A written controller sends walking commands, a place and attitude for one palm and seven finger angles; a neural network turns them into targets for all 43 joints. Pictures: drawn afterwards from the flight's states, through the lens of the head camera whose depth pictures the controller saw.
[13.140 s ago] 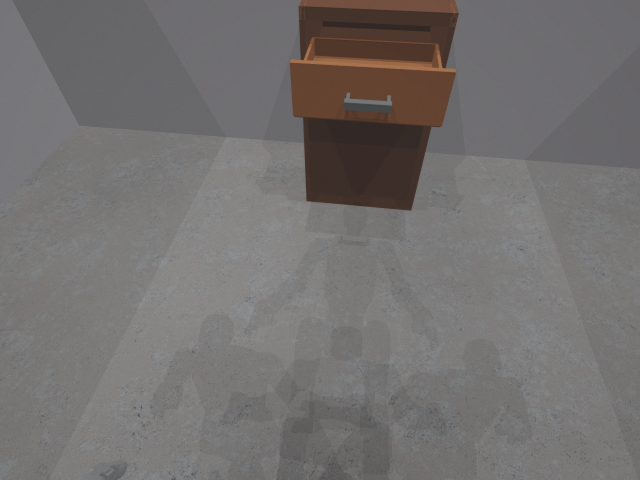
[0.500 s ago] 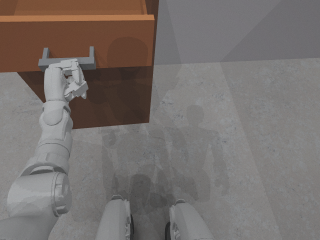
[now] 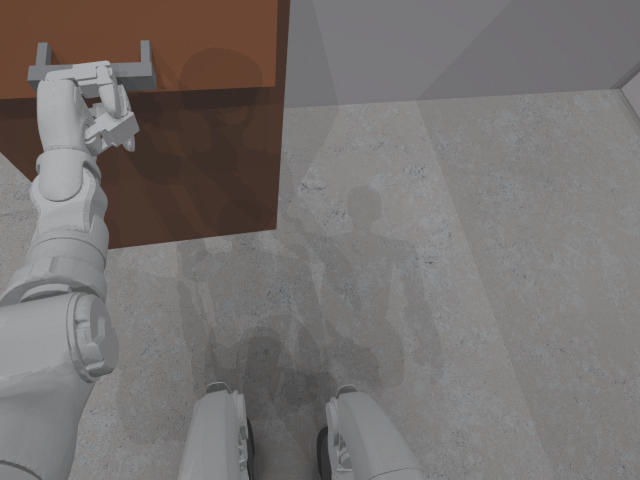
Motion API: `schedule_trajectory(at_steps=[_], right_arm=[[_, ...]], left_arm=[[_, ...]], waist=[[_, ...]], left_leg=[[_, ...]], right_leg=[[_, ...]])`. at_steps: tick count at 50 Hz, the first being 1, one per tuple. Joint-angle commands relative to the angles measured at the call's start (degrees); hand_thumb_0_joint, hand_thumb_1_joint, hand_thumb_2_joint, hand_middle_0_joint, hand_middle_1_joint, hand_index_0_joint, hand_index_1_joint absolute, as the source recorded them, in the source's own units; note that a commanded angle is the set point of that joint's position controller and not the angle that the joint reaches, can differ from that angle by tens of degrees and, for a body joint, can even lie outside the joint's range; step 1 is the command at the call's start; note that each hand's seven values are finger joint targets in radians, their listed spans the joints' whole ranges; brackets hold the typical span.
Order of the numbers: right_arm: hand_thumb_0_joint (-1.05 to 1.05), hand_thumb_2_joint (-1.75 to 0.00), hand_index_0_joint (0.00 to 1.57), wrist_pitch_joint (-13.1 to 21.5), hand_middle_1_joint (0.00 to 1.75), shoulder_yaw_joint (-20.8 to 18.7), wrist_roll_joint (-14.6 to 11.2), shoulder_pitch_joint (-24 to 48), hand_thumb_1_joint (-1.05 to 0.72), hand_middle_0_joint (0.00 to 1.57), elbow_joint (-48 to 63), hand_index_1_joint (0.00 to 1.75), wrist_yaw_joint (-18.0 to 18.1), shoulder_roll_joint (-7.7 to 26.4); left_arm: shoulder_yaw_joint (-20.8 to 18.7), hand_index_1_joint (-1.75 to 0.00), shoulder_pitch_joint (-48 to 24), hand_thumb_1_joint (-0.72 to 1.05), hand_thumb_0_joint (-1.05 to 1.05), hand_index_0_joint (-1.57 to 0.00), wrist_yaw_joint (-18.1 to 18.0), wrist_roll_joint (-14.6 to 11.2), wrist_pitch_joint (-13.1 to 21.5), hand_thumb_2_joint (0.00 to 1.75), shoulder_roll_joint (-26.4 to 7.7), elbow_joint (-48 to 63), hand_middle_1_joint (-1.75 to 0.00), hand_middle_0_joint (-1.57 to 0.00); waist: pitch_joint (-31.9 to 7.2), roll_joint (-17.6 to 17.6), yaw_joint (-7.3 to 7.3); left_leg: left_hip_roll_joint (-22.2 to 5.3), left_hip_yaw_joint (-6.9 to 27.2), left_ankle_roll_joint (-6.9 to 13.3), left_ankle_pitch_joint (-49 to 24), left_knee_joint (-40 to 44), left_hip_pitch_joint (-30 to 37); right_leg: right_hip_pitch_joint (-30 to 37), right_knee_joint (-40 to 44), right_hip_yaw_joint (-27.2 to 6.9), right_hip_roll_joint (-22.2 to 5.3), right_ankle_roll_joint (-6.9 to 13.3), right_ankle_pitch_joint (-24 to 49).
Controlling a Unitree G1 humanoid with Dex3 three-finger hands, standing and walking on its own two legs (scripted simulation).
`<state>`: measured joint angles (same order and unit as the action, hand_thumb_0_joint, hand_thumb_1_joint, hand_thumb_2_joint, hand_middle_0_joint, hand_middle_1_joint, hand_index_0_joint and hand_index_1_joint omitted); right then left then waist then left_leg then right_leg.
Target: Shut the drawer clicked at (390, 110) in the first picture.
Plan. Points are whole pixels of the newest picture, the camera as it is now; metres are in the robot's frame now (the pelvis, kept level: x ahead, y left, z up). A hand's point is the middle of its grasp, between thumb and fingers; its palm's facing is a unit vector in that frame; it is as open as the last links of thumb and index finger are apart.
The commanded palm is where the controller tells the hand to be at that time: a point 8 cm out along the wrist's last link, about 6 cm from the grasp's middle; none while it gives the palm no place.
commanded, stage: push the drawer shut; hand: left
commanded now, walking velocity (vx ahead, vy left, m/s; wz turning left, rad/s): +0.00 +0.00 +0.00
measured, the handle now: (96, 64) +0.61 +0.22 +0.06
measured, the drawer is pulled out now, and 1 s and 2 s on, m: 0.05 0.00 0.00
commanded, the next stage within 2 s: pull the fist back off the drawer in 0.68 s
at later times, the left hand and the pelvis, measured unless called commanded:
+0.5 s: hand (123, 82) +0.58 +0.19 +0.06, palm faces +0.10 -0.99 -0.04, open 3.2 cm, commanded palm +0.60 +0.20 +0.06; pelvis -0.01 +0.00 -0.02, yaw -1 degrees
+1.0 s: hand (115, 79) +0.59 +0.20 +0.06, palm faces +0.08 -1.00 -0.05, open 3.4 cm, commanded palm +0.60 +0.19 +0.06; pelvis -0.03 +0.01 -0.03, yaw -2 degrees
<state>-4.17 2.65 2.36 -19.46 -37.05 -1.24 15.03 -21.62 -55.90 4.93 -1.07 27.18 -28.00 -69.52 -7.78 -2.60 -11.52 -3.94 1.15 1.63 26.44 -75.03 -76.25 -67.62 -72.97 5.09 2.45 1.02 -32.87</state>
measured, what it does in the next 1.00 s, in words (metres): stands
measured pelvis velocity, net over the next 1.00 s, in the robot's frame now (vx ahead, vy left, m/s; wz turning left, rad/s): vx -0.03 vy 0.01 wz -0.04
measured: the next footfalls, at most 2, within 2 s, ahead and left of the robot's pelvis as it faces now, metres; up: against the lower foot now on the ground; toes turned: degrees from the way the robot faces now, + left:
none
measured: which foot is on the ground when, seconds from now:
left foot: down 0.00-1.00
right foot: down 0.00-1.00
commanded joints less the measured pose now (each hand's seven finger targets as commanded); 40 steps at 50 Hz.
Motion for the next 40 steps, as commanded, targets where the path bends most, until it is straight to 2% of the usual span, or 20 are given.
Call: schedule_trajectory(at_steps=[1,3,5,7,9,10,12,15,17,21,22,25,27,28,31,32,33,36,38,40], right_arm=[[0.0,-0.9,0.2,0.5,0.3,-3.8,0.6,-11.2,-0.9,0.2,1.2,0.3,0.7,11.2],[0.0,-0.9,0.2,0.6,0.3,-3.6,0.8,-11.9,-0.9,0.2,1.1,0.3,0.7,11.4],[0.0,-0.9,0.2,0.6,0.3,-3.5,0.9,-12.4,-0.9,0.2,0.9,0.3,0.8,11.7],[0.0,-0.9,0.2,0.7,0.3,-3.2,1.0,-12.7,-0.9,0.2,1.1,0.3,0.8,11.8],[0.0,-0.9,0.2,0.6,0.3,-3.2,1.2,-13.5,-0.9,0.2,1.0,0.3,0.7,11.9],[0.0,-0.9,0.2,0.6,0.3,-3.2,1.2,-13.7,-0.9,0.2,1.0,0.3,0.6,11.8],[0.0,-0.9,0.2,0.5,0.3,-3.0,1.4,-14.2,-0.9,0.2,1.0,0.3,0.5,12.0],[0.0,-0.9,0.2,0.5,0.3,-3.0,1.6,-15.1,-0.9,0.2,0.8,0.3,0.3,12.1],[0.0,-0.9,0.2,0.4,0.3,-2.8,1.7,-15.9,-0.9,0.2,0.7,0.3,0.3,12.3],[0.0,-0.9,0.2,0.7,0.3,-2.7,1.7,-16.5,-0.9,0.2,0.2,0.3,0.3,12.0],[0.0,-0.9,0.2,0.8,0.3,-2.6,1.8,-16.7,-0.9,0.2,0.0,0.3,0.4,12.2],[0.0,-0.9,0.2,1.3,0.3,-2.5,1.8,-16.7,-0.9,0.2,-0.2,0.3,0.5,12.2],[0.0,-0.9,0.2,1.7,0.3,-2.1,1.7,-16.6,-0.9,0.2,-0.3,0.3,0.6,12.3],[0.0,-0.9,0.2,2.0,0.3,-1.9,1.8,-16.7,-0.9,0.2,-0.5,0.3,0.7,12.2],[0.0,-0.9,0.2,2.6,0.3,-1.6,1.8,-16.4,-0.9,0.2,-0.5,0.3,1.2,12.6],[0.0,-0.9,0.2,2.9,0.3,-1.6,1.7,-16.2,-0.9,0.2,-0.4,0.3,1.2,12.6],[0.0,-0.9,0.2,3.3,0.3,-1.4,1.7,-16.1,-0.9,0.2,-0.5,0.3,1.3,12.6],[0.0,-0.9,0.2,4.0,0.3,-0.9,1.5,-16.1,-0.9,0.2,-0.6,0.3,1.9,13.0],[0.0,-0.9,0.2,4.7,0.3,-0.8,1.4,-15.8,-0.9,0.2,-0.6,0.3,2.0,12.9],[0.0,-0.9,0.2,5.1,0.3,-0.6,1.3,-15.4,-0.9,0.2,-0.8,0.3,2.3,13.0]], left_arm=[[-1.5,-1.6,-35.5,0.9,0.0,-1.4,-1.5,-0.2,3.1,0.9,-14.8,12.5,-1.6,-1.4],[-1.3,-1.6,-38.1,0.9,0.0,-1.4,-1.6,0.2,2.8,0.9,-15.6,12.4,-1.6,-1.4],[-2.0,-1.6,-39.2,0.9,0.0,-1.4,-1.8,0.7,1.9,0.9,-17.2,10.8,-1.6,-1.4],[-2.4,-1.6,-40.9,0.9,0.0,-1.4,-1.6,1.3,1.3,0.9,-19.1,11.0,-1.6,-1.4],[-2.5,-1.6,-42.4,0.9,0.0,-1.4,-1.4,1.9,1.0,0.9,-19.8,11.3,-1.6,-1.4],[-1.6,-1.6,-42.7,0.9,0.0,-1.4,-1.3,2.0,0.6,0.9,-18.8,10.9,-1.6,-1.4],[-2.8,-1.6,-43.5,0.9,0.0,-1.4,-1.5,2.2,-0.2,0.9,-20.6,10.7,-1.6,-1.4],[-1.7,-1.6,-46.1,0.9,0.0,-1.4,-1.7,3.0,-1.1,0.9,-20.1,10.8,-1.6,-1.4],[-3.5,-1.6,-46.7,0.9,0.0,-1.4,-1.9,3.5,-1.9,0.9,-23.1,10.5,-1.6,-1.4],[-1.8,-1.6,-50.8,0.9,0.0,-1.4,-2.0,3.6,-2.5,0.9,-21.3,11.2,-1.6,-1.4],[-2.4,-1.6,-51.4,0.9,0.0,-1.4,-2.3,3.8,-2.5,0.9,-22.7,11.6,-1.6,-1.4],[-1.6,-1.6,-53.2,0.9,0.0,-1.4,-2.3,3.9,-2.4,0.9,-22.5,12.4,-1.6,-1.4],[-1.1,-1.6,-53.2,0.9,0.0,-1.4,-2.2,4.0,-2.8,0.9,-22.8,10.4,-1.6,-1.4],[-0.3,-1.6,-54.3,0.9,0.0,-1.4,-2.2,4.1,-2.7,0.9,-22.3,10.3,-1.6,-1.4],[0.3,-1.6,-55.3,0.9,0.0,-1.4,-2.4,4.3,-2.9,0.9,-23.1,9.8,-1.6,-1.4],[1.3,-1.6,-55.4,0.9,0.0,-1.4,-2.3,4.1,-3.2,0.9,-21.8,9.6,-1.6,-1.4],[1.0,-1.6,-56.0,0.9,0.0,-1.4,-2.3,4.2,-3.1,0.9,-22.6,9.8,-1.6,-1.4],[0.4,-1.6,-55.8,0.9,0.0,-1.4,-2.2,4.0,-3.7,0.9,-24.9,8.5,-1.6,-1.4],[1.5,-1.6,-56.6,0.9,0.0,-1.4,-2.0,3.8,-3.9,0.9,-23.6,9.1,-1.6,-1.4],[1.6,-1.6,-55.4,0.9,0.0,-1.4,-1.9,3.6,-4.5,0.9,-23.8,7.4,-1.6,-1.4]], waist=[[-29.9,-9.7,-4.02],[-29.9,-11.0,-4.74],[-29.8,-10.2,-5.37],[-31.4,-11.3,-5.36],[-32.7,-13.0,-5.62],[-32.7,-13.8,-5.88],[-32.8,-13.6,-5.8],[-33.2,-15.2,-6.93],[-34.0,-14.5,-6.79],[-33.3,-15.7,-8.24],[-33.0,-15.9,-8.2],[-33.8,-17.7,-8.58],[-31.8,-16.9,-9.24],[-31.0,-18.1,-9.67],[-30.3,-17.9,-10.35],[-30.4,-18.3,-10.5],[-30.5,-19.5,-10.44],[-30.6,-17.7,-10.76],[-30.4,-20.1,-11.02],[-29.2,-18.8,-11.03]], left_leg=[[1.2,5.0,0.8,-10.7,6.1,32.6],[1.1,5.5,0.9,-10.6,5.8,32.9],[0.9,5.4,1.0,-10.3,5.3,31.6],[1.0,5.1,1.2,-10.4,4.4,30.3],[0.7,6.1,1.0,-12.5,4.5,32.8],[0.6,6.3,0.9,-12.9,4.5,33.6],[0.5,6.3,1.0,-12.7,4.1,32.7],[0.2,6.9,1.0,-13.4,3.7,33.7],[0.2,6.9,1.0,-13.9,3.4,32.7],[0.2,7.1,1.2,-11.9,3.4,32.9],[0.0,7.2,1.1,-11.2,3.5,32.6],[0.1,7.7,1.0,-10.5,3.6,33.8],[0.1,7.7,1.1,-7.9,3.8,31.5],[0.1,7.9,1.2,-7.1,3.9,31.6],[-0.2,8.6,1.1,-3.6,4.7,30.8],[-0.1,8.4,1.2,-2.9,4.6,30.6],[-0.2,8.6,1.1,-2.5,4.6,30.8],[-0.3,8.3,1.3,-1.0,4.5,28.5],[-0.5,8.7,1.3,-0.3,5.0,29.5],[-0.6,8.8,1.2,1.4,5.3,28.4]], right_leg=[[0.3,11.2,-2.7,1.7,0.4,10.0],[-1.3,10.6,-2.5,1.7,0.5,9.7],[-1.5,10.6,-2.4,1.7,0.4,9.7],[-0.8,10.2,-2.8,1.8,0.4,9.6],[-2.4,9.5,-2.1,1.9,0.7,10.5],[-3.3,9.5,-2.0,1.9,0.7,10.7],[-2.9,9.4,-2.0,2.0,0.7,10.6],[-5.0,8.9,-1.6,2.0,0.7,10.8],[-3.9,8.8,-1.6,2.1,0.7,11.2],[-5.9,9.2,-1.6,2.2,0.5,10.0],[-5.8,9.3,-1.6,2.2,0.6,9.7],[-7.1,9.1,-1.4,2.3,0.8,9.2],[-7.3,9.3,-1.5,2.4,0.8,7.7],[-8.5,9.2,-1.5,2.3,0.8,7.2],[-9.5,9.2,-1.5,2.2,0.8,5.7],[-9.7,9.4,-1.7,2.2,0.7,5.4],[-10.5,9.0,-1.6,2.1,0.9,5.2],[-8.9,9.3,-2.0,2.2,0.6,4.3],[-10.5,9.1,-1.9,2.0,0.7,4.2],[-10.4,9.3,-1.8,2.0,0.6,3.5]])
